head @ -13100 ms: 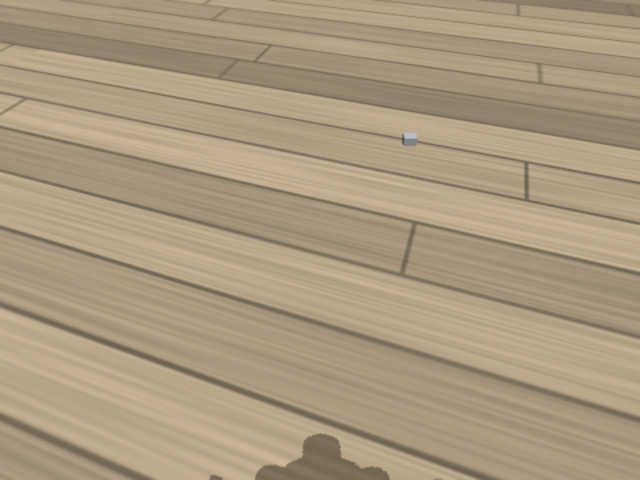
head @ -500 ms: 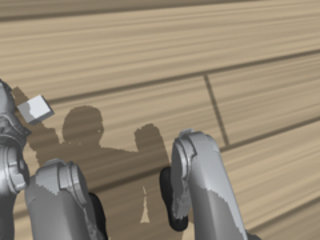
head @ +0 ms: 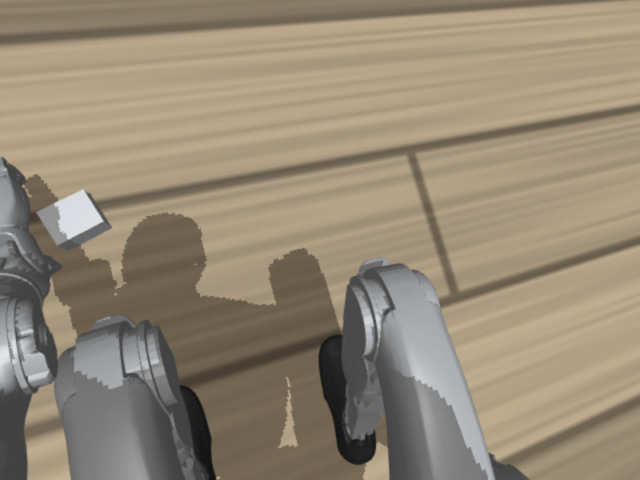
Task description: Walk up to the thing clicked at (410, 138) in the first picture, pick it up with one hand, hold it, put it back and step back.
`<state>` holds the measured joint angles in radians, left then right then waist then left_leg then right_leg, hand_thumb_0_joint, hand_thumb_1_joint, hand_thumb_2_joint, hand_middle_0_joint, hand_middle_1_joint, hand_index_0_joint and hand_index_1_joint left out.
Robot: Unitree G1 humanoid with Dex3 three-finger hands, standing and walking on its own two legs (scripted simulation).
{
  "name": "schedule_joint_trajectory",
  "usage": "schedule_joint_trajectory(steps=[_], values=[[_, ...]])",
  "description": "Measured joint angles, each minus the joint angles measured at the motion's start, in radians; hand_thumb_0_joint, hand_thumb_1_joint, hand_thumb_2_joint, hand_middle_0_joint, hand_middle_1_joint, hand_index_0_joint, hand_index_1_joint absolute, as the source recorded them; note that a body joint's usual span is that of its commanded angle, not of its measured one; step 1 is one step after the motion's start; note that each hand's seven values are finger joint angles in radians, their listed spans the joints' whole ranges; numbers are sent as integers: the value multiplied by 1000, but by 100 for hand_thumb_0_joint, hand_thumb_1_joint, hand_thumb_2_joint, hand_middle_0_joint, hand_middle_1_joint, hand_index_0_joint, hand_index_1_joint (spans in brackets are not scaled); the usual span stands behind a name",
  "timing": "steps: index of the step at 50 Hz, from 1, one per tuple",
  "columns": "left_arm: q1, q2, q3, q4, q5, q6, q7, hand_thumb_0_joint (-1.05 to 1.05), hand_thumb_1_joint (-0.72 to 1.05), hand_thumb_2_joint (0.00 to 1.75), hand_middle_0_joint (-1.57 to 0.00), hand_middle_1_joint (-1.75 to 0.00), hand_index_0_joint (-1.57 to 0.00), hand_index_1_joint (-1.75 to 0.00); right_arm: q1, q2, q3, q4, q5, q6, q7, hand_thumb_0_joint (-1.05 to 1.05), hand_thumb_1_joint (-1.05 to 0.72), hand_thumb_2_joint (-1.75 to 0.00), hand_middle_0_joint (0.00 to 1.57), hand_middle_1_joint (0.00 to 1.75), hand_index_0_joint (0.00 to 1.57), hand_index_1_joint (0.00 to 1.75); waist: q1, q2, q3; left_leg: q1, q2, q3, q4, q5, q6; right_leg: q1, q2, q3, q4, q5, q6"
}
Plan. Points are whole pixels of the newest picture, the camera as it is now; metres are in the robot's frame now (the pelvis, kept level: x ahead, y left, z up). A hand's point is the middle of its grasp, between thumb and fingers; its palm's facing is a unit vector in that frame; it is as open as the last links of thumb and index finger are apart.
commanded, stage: rise first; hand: left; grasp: from above
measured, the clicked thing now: (76, 220) +0.48 +0.27 -0.29
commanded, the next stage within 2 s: approach in 0.66 s
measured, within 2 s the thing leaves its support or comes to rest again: neither
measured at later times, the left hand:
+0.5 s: hand (21, 238) +0.43 +0.30 -0.19, palm faces -0.36 -0.25 -0.90, open 12.8 cm
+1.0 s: hand (39, 229) +0.44 +0.28 -0.19, palm faces -0.35 -0.24 -0.90, open 13.1 cm
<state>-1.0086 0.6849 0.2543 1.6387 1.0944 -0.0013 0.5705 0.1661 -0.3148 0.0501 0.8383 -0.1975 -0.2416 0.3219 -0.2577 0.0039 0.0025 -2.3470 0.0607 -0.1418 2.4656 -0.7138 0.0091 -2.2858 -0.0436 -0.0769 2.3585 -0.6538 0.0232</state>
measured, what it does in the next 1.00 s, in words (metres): stands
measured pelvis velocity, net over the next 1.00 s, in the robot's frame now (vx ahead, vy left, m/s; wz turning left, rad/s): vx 0.00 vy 0.00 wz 0.00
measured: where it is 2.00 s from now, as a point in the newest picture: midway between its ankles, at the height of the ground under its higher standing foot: (276, 447)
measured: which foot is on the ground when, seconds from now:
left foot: down 0.00-1.00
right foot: down 0.00-1.00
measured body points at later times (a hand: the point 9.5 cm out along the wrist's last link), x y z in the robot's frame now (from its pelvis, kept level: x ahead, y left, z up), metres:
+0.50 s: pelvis +0.00 +0.00 +0.00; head +0.25 +0.06 +0.37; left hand +0.45 +0.31 -0.14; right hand +0.03 -0.27 -0.10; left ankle +0.07 +0.13 -0.28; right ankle +0.10 -0.13 -0.28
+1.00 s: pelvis +0.00 +0.00 +0.00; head +0.25 +0.07 +0.37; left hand +0.46 +0.29 -0.14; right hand +0.02 -0.27 -0.10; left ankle +0.07 +0.13 -0.28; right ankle +0.10 -0.13 -0.28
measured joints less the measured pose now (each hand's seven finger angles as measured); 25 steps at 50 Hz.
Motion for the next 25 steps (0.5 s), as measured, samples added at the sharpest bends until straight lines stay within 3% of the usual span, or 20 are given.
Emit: schedule_joint_trajectory(steps=[19,25], values=[[4,4,-12,16,7,-12,14,0,-31,81,-35,-74,-32,-77,6,-1,-3,10,-7,-1,-1,0,-89,-90,19,30,20,30,0,-4,-6,-1,-3,0,0,2,-1,-1,-1,1,1,0,0],[3,4,3,22,15,-16,15,0,-30,80,-36,-73,-33,-76,5,2,-1,5,-9,-6,2,0,-89,-90,20,30,20,30,-6,-3,-6,0,-5,1,0,2,-3,0,-1,1,2,-1,-1]])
